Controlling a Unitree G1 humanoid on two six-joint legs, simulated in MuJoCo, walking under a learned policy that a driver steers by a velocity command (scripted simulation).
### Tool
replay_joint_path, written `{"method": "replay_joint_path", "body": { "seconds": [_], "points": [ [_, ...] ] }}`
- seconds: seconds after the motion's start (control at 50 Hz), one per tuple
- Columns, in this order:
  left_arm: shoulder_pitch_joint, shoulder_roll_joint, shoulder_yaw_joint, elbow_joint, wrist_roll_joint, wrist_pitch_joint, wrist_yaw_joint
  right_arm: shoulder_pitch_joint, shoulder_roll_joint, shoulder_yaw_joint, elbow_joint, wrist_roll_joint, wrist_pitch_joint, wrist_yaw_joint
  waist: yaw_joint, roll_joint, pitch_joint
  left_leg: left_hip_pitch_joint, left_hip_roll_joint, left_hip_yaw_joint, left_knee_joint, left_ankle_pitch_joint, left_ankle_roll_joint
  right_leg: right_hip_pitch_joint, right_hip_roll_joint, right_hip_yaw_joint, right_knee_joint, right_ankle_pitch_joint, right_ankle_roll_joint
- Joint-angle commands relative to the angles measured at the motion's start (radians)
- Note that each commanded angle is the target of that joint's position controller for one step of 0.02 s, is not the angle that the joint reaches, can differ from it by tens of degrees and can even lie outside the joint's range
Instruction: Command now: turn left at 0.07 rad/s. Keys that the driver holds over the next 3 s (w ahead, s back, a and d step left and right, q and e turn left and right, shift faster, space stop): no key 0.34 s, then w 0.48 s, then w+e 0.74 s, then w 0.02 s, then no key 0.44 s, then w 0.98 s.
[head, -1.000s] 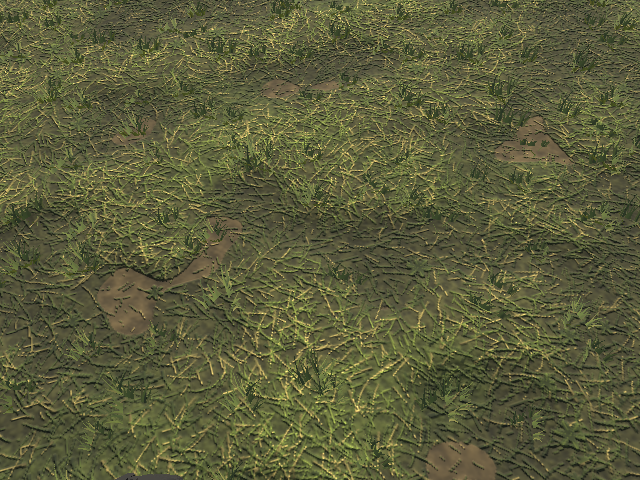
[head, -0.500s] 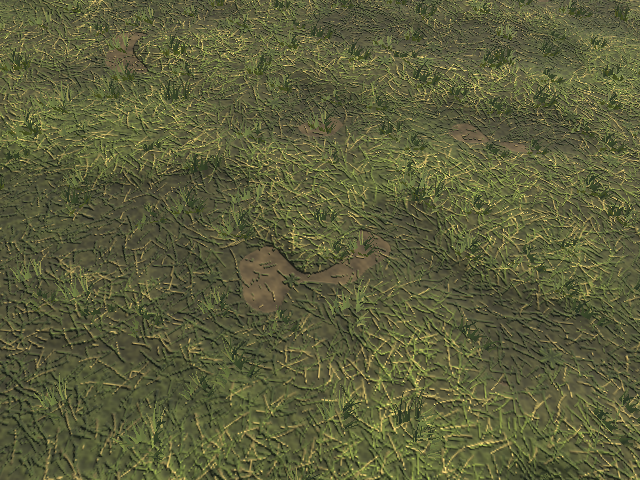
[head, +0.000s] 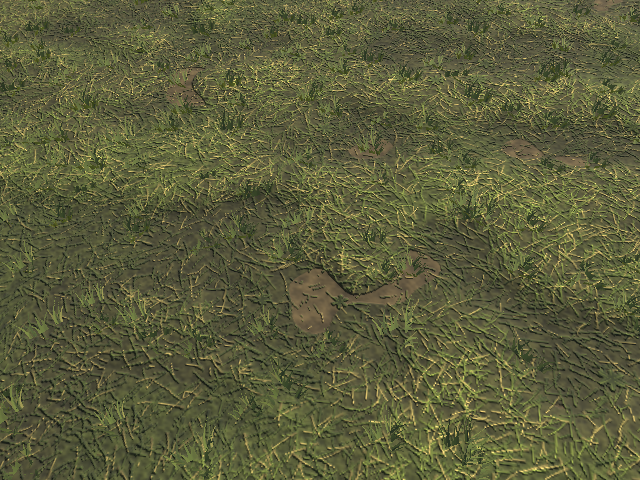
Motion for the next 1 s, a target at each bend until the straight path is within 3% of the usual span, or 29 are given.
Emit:
{"method": "replay_joint_path", "body": {
  "seconds": [0.02,0.14,0.34,0.38,0.4,0.44,0.48,0.54,0.62,0.64,0.68,0.7,0.72,0.74,0.76,0.78,0.8,0.82,0.86,0.92,1.0],
  "points": [
    [0.009,0.128,0.021,-0.01,-0.007,-0.014,0.004,0.034,-0.096,-0.017,0.015,0.001,-0.013,-0.004,0.002,-0.098,0.001,0.02,0.116,-0.098,-0.055,0.102,0.009,-0.007,-0.14,0.136,-0.116,0.097,-0.034],
    [0.019,0.112,0.013,0.034,-0.002,-0.014,0.003,0.033,-0.077,-0.006,0.089,0.002,-0.016,-0.013,0.013,-0.04,0.018,0.005,0.124,-0.102,-0.078,0.085,-0.001,0.0,-0.128,0.129,-0.111,0.064,-0.04],
    [0.044,0.086,-0.003,0.093,-0.002,-0.017,0.004,0.054,-0.065,0.008,0.165,0.004,-0.017,-0.021,0.009,-0.039,0.018,0.017,0.136,-0.095,-0.07,0.091,-0.002,-0.007,-0.115,0.125,-0.112,0.077,-0.041],
    [0.067,0.111,0.006,0.103,0.001,-0.011,0.003,0.059,-0.064,0.008,0.167,0.0,-0.014,-0.022,0.017,-0.07,0.006,-0.011,0.096,-0.059,-0.022,-0.069,0.008,-0.006,-0.105,0.145,-0.136,-0.158,-0.055],
    [0.087,0.14,0.018,0.106,0.001,-0.004,0.002,0.053,-0.07,0.004,0.159,-0.005,-0.012,-0.02,0.027,-0.108,0.018,-0.07,0.057,-0.02,0.051,-0.199,0.018,-0.008,-0.115,0.186,-0.154,-0.337,-0.083],
    [0.163,0.167,0.036,0.123,0.004,0.007,0.0,0.004,-0.059,0.002,0.126,-0.024,-0.015,-0.006,0.062,-0.18,0.093,-0.235,0.021,0.07,0.23,-0.294,0.024,-0.013,-0.235,0.356,-0.256,-0.604,-0.168],
    [0.2,0.148,0.04,0.133,0.013,-0.001,-0.002,-0.042,-0.049,0.002,0.092,-0.031,-0.03,0.006,0.071,-0.163,0.159,-0.351,0.085,0.085,0.411,-0.279,0.02,-0.027,-0.334,0.463,-0.32,-0.573,-0.232],
    [0.198,0.14,0.046,0.125,0.016,-0.032,-0.007,-0.045,-0.047,-0.007,0.074,-0.027,-0.057,0.023,0.044,-0.11,0.14,-0.418,0.126,0.084,0.448,-0.245,0.01,0.038,-0.304,0.382,-0.294,-0.391,-0.224],
    [0.203,0.144,0.05,0.119,0.015,-0.054,-0.012,-0.079,-0.038,-0.013,0.037,-0.012,-0.072,0.037,0.038,-0.151,0.1,-0.24,0.098,0.139,0.28,-0.182,0.007,-0.037,-0.234,0.244,-0.241,-0.237,-0.19],
    [0.194,0.149,0.052,0.115,0.013,-0.055,-0.014,-0.053,-0.034,-0.015,0.04,-0.008,-0.073,0.037,0.022,-0.152,0.095,-0.153,0.085,0.159,0.22,-0.145,0.011,-0.089,-0.225,0.221,-0.217,-0.227,-0.183],
    [0.178,0.145,0.051,0.105,0.006,-0.058,-0.019,0.097,-0.035,-0.025,0.089,-0.008,-0.079,0.031,-0.044,-0.106,0.076,0.111,0.04,0.19,0.105,-0.085,0.014,-0.244,-0.181,0.168,-0.092,-0.214,-0.158],
    [0.17,0.114,0.041,0.094,0.013,-0.068,-0.023,0.209,-0.073,-0.04,0.121,-0.011,-0.089,0.021,-0.091,-0.033,0.036,0.266,0.085,0.108,0.054,-0.143,0.024,-0.332,-0.133,0.111,0.063,-0.167,-0.132],
    [0.149,0.025,0.017,0.049,0.007,-0.078,-0.036,0.351,-0.174,-0.062,0.137,-0.025,-0.099,0.009,-0.135,0.216,-0.033,0.386,0.361,-0.301,-0.147,-0.446,0.089,-0.471,-0.013,-0.038,0.425,-0.223,-0.075],
    [0.125,0.074,0.034,0.019,0.019,-0.077,-0.042,0.419,-0.215,-0.071,0.174,-0.013,-0.086,0.012,-0.122,0.263,-0.023,0.34,0.482,-0.612,-0.272,-0.64,0.175,-0.594,0.044,-0.035,0.651,-0.342,-0.076],
    [0.078,0.116,0.044,0.01,0.031,-0.073,-0.048,0.29,-0.167,-0.059,0.134,-0.011,-0.081,0.013,-0.059,0.106,0.077,0.236,0.46,-0.531,-0.256,-0.653,0.17,-0.63,-0.039,0.022,0.747,-0.258,-0.092],
    [0.066,0.09,0.04,0.016,0.027,-0.076,-0.06,0.19,-0.128,-0.049,0.094,-0.011,-0.089,0.021,-0.025,0.038,0.114,0.156,0.41,-0.426,-0.25,-0.528,0.154,-0.613,-0.075,0.038,0.748,-0.146,-0.091],
    [0.079,0.067,0.036,0.026,0.018,-0.081,-0.066,0.139,-0.104,-0.041,0.072,-0.009,-0.099,0.022,0.008,0.023,0.104,0.12,0.359,-0.325,-0.265,-0.376,0.132,-0.564,-0.1,0.04,0.713,-0.062,-0.079],
    [0.089,0.067,0.038,0.032,0.024,-0.079,-0.069,0.137,-0.077,-0.032,0.071,-0.005,-0.108,0.018,0.023,0.024,0.092,0.113,0.328,-0.252,-0.266,-0.245,0.121,-0.532,-0.111,0.03,0.689,-0.022,-0.064],
    [0.101,0.065,0.041,0.043,0.024,-0.064,-0.072,0.184,-0.058,-0.025,0.088,-0.006,-0.123,0.009,0.031,0.029,0.06,0.147,0.294,-0.123,-0.253,-0.013,0.107,-0.522,-0.1,0.007,0.69,0.027,-0.045],
    [0.014,0.051,0.04,0.013,0.013,-0.048,-0.07,0.268,-0.048,-0.017,0.117,-0.009,-0.133,0.001,0.018,0.028,0.074,0.177,0.281,0.0,-0.241,0.228,0.093,-0.591,-0.078,0.005,0.666,0.078,-0.036],
    [-0.147,0.023,0.024,-0.058,0.01,-0.05,-0.072,0.27,-0.028,-0.005,0.113,-0.01,-0.137,-0.005,0.005,0.032,0.113,0.141,0.254,0.124,-0.248,0.404,0.075,-0.566,-0.046,-0.053,0.446,0.185,-0.035]
  ]
}}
